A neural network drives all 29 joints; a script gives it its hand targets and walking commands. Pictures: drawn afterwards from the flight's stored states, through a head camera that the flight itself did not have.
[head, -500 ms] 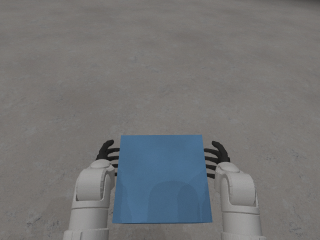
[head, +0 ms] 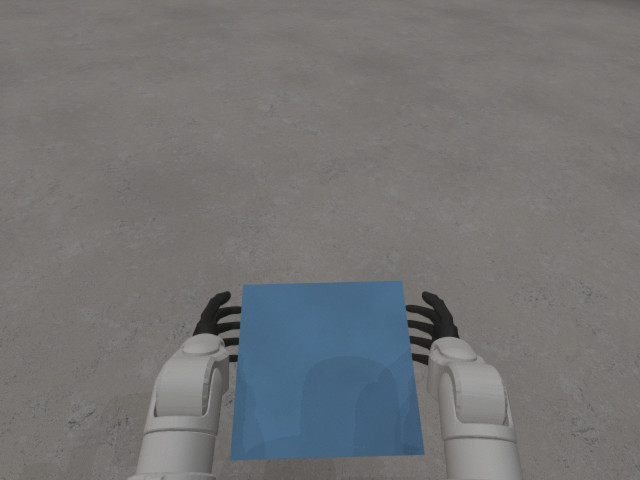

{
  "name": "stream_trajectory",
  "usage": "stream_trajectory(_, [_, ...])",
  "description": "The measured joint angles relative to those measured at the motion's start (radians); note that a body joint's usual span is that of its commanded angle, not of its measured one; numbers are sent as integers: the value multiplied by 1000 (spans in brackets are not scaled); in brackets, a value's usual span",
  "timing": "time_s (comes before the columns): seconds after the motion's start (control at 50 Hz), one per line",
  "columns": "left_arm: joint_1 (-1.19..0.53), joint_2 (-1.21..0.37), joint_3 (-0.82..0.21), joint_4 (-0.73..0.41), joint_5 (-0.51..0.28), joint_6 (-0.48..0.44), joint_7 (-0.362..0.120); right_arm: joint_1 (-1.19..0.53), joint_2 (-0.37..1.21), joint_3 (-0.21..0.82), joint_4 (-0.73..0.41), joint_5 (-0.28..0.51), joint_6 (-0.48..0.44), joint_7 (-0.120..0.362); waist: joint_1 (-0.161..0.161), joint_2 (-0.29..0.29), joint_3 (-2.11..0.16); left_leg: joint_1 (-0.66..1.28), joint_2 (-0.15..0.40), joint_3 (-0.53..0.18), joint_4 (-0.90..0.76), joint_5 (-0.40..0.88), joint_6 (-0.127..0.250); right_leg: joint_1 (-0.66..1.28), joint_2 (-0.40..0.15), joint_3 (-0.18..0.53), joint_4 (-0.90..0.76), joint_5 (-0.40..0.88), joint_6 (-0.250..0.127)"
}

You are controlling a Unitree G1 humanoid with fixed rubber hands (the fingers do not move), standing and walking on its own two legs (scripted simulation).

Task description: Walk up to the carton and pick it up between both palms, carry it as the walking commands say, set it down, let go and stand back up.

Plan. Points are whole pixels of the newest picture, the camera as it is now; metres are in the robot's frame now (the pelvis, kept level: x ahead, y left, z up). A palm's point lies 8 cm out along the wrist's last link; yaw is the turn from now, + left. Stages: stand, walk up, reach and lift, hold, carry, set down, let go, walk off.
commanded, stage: carry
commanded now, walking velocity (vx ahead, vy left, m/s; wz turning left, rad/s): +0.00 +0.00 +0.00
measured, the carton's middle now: (324, 375) +0.30 +0.00 -0.07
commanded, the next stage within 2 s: hold in 1.58 s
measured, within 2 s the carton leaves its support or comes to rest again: neither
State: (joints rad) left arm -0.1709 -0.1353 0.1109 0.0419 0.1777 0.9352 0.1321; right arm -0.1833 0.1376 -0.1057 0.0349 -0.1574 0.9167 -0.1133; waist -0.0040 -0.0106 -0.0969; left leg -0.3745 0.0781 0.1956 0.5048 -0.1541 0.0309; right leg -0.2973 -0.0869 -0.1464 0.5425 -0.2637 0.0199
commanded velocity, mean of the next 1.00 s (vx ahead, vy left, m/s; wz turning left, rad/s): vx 0.00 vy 0.00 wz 0.00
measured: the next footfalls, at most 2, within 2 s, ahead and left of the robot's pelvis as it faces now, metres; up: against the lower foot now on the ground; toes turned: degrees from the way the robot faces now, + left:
none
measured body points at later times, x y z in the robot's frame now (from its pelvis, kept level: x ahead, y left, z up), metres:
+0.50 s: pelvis -0.02 -0.01 +0.00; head -0.03 +0.00 +0.45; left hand +0.27 +0.14 +0.02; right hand +0.28 -0.16 +0.04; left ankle +0.07 +0.10 -0.73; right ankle +0.01 -0.13 -0.73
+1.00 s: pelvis -0.01 +0.00 +0.00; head -0.02 +0.00 +0.45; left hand +0.28 +0.15 +0.02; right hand +0.29 -0.15 +0.03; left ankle +0.07 +0.10 -0.73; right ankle +0.01 -0.13 -0.73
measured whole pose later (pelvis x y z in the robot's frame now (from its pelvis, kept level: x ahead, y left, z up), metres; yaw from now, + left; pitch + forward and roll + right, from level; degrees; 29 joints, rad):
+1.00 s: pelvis -0.01 +0.00 +0.00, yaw -1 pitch +1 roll +0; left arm -0.17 -0.13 0.13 0.13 0.19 0.80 0.12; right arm -0.17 0.14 -0.10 0.12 -0.17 0.76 -0.11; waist 0.00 0.00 -0.08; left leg -0.38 0.09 0.20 0.51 -0.15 0.03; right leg -0.31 -0.08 -0.14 0.54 -0.25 0.02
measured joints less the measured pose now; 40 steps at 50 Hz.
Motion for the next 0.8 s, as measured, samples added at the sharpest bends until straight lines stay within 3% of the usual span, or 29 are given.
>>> stream_trajectory(0.36, [-11,-2,20,86,21,-90,-23,-12,2,-16,88,-27,-96,13,-5,6,0,-24,13,-5,-4,29,-7,-28,13,-4,5,21,-14])
stream_trajectory(0.8, [9,1,16,65,8,-119,-13,5,-1,5,70,-14,-129,4,2,11,16,-17,14,1,3,15,-4,-19,14,3,2,16,-9])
